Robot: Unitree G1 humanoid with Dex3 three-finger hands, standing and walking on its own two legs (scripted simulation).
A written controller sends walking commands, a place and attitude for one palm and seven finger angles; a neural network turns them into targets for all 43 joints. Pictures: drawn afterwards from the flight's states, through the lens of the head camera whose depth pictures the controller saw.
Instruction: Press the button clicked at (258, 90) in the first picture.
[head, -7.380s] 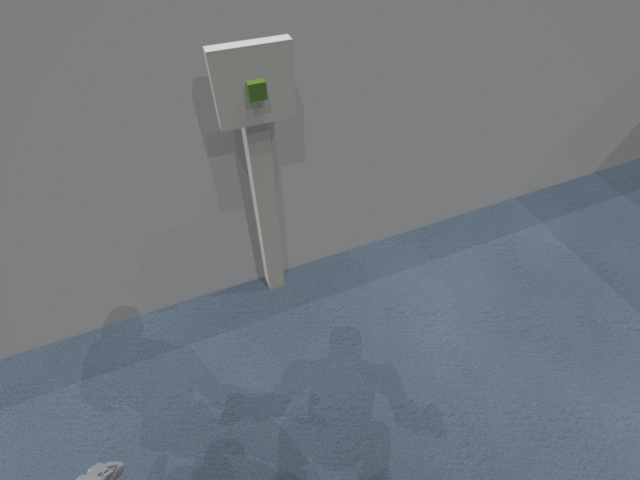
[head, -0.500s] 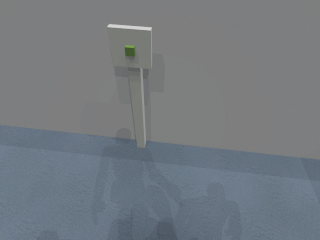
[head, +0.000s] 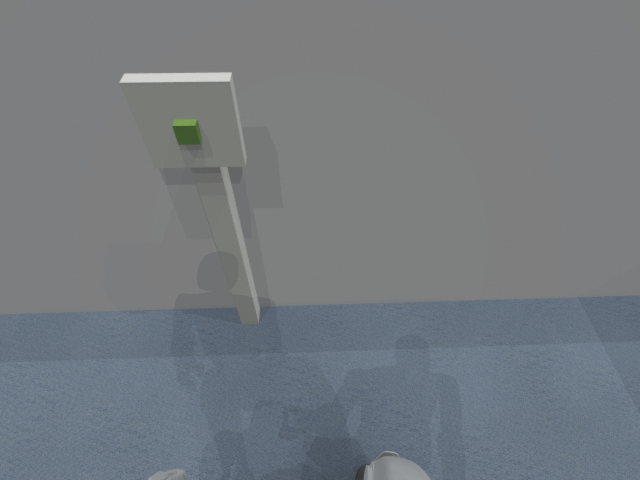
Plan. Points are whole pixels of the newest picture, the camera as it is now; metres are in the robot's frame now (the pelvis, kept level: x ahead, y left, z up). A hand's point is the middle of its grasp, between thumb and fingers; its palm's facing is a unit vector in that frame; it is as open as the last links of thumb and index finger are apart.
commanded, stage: take the last steps up to it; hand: left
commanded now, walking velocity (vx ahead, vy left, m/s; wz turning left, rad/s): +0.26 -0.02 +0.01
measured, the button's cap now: (188, 131) +0.67 +0.24 +0.06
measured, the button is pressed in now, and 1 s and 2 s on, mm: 0 0 0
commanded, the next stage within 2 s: come to a stop and stand still in 0.30 s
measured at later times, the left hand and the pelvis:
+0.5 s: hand out of the picture +0.12 +0.17 -0.18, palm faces +0.12 -0.98 -0.15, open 7.3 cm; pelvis +0.16 +0.00 +0.00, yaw +1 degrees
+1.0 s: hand (232, 470) +0.17 +0.13 -0.15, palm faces +0.04 -0.97 -0.26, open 7.4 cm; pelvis +0.14 -0.06 +0.01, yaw -2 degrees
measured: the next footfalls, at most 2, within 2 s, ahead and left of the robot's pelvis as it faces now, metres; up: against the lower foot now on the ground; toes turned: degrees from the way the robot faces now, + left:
right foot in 0.04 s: +0.17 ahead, -0.12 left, +0.00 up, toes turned -8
left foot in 0.46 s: +0.25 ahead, +0.11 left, +0.00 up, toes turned +9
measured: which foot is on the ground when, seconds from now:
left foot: down 0.00-0.04, up 0.06-0.44, down 0.46-0.90, up 0.92-1.00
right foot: up 0.00-0.02, down 0.04-0.50, up 0.52-0.84, down 0.86-1.00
